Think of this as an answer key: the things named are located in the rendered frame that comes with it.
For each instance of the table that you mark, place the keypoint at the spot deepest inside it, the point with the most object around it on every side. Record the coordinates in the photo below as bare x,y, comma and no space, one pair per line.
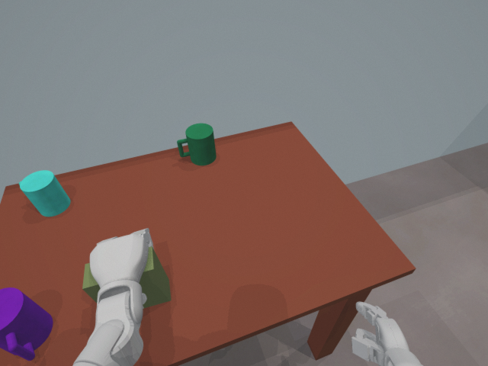
265,234

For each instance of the left robot hand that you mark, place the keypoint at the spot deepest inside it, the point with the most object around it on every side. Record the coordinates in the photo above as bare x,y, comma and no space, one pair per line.
121,258

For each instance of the right robot hand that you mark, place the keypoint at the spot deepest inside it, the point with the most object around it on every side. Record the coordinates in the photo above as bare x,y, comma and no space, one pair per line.
372,347

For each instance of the robot left forearm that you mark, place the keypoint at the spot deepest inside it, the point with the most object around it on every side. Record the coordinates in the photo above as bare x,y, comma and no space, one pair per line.
116,340

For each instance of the robot right forearm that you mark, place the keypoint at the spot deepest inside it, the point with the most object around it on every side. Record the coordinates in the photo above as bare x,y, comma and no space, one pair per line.
400,357

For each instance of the sponge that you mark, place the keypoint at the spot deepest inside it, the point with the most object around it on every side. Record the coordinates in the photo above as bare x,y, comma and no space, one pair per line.
154,282

